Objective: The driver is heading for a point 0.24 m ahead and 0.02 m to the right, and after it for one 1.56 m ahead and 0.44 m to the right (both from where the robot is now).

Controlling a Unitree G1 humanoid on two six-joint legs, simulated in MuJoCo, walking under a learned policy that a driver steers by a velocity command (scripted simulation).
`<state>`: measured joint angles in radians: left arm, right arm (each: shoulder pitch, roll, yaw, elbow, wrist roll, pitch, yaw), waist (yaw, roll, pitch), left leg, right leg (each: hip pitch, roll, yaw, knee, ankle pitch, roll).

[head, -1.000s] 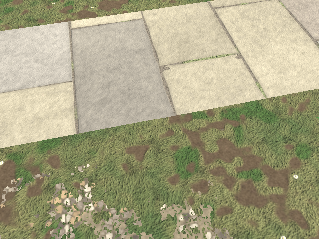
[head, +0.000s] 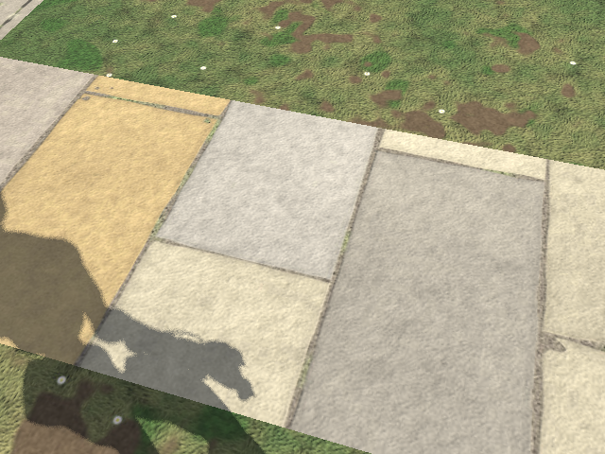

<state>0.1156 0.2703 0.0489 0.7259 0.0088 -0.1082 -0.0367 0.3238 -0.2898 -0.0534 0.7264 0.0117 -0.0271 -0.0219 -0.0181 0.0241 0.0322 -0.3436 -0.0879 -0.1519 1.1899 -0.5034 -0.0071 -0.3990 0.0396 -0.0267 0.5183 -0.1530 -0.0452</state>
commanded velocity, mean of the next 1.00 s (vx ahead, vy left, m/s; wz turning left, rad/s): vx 0.07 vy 0.00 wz -0.39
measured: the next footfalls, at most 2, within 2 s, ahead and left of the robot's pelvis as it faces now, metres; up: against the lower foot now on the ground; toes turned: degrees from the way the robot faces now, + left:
left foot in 0.34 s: +0.19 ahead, +0.12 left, +0.00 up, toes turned -12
right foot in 0.74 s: +0.10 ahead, -0.13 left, +0.00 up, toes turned -24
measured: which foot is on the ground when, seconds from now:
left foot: up 0.00-0.32, down 0.34-0.74, up 0.76-1.00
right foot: down 0.00-0.34, up 0.36-0.72, down 0.74-1.00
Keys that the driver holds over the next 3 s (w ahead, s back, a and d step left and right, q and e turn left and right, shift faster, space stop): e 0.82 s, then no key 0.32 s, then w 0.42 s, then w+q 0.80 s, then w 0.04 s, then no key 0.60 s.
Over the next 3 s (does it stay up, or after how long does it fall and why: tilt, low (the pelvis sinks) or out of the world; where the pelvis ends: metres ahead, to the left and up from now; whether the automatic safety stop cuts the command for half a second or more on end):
stays up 0.74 -0.29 0.00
